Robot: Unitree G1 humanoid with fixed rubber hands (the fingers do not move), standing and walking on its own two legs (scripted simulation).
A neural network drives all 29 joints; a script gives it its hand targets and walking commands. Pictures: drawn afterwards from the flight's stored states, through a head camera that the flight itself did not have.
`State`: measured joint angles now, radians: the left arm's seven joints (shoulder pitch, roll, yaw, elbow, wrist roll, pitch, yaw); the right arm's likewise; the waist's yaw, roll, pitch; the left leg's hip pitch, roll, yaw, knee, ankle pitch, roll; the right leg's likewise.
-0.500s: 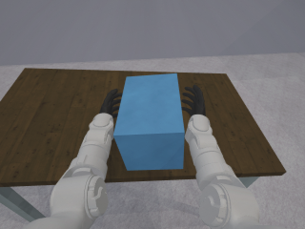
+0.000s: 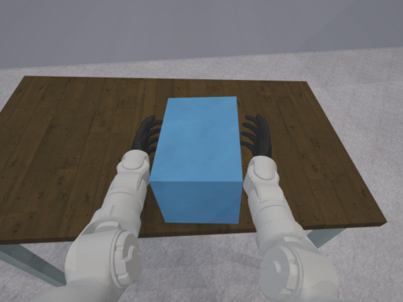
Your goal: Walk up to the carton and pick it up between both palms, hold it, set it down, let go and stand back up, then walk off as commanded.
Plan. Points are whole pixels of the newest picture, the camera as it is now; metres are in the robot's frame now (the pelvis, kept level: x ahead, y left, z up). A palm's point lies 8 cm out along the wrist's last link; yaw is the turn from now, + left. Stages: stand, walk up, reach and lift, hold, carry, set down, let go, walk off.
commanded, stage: set down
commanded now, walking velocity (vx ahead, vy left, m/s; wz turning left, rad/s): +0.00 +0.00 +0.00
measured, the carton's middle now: (201, 158) +0.41 +0.00 +0.03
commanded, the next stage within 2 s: none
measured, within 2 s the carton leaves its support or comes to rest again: rests again in 0.52 s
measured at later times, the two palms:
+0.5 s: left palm (145, 154) +0.43 +0.13 +0.03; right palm (258, 161) +0.39 -0.12 +0.05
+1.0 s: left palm (146, 155) +0.42 +0.12 +0.03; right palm (259, 165) +0.39 -0.13 +0.04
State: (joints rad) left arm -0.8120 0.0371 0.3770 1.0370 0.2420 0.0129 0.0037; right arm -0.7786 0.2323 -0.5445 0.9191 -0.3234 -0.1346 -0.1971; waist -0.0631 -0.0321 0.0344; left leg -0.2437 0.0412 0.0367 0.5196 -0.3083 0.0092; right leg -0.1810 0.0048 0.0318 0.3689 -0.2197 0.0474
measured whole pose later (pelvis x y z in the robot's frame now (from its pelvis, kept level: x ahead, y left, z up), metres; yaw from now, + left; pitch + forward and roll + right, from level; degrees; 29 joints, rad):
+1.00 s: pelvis +0.00 +0.00 +0.00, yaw +0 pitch +7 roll -2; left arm -0.82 0.03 0.39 1.12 0.24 -0.20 0.00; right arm -0.75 0.23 -0.62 1.00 -0.41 -0.36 -0.21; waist -0.06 -0.02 0.03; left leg -0.35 0.04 0.04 0.52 -0.30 0.01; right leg -0.29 0.00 0.03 0.37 -0.21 0.05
